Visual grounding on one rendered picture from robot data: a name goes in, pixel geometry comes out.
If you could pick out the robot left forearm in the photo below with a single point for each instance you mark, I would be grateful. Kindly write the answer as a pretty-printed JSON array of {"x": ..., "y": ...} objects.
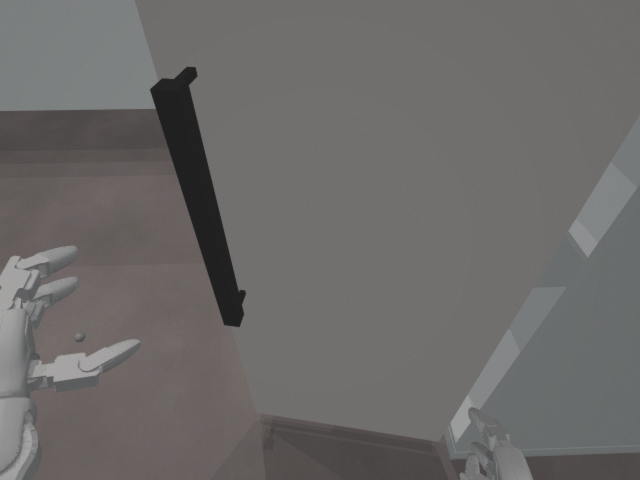
[{"x": 20, "y": 450}]

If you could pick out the right robot hand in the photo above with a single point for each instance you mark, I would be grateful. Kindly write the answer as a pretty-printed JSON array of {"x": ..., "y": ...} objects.
[{"x": 506, "y": 462}]

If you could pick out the left robot hand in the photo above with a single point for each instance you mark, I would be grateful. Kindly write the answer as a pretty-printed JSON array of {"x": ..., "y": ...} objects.
[{"x": 22, "y": 306}]

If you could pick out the handle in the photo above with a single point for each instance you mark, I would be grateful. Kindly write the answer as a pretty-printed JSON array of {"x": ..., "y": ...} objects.
[{"x": 174, "y": 105}]

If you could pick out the fridge door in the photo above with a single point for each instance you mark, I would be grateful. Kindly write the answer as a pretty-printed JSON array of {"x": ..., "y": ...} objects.
[{"x": 393, "y": 177}]

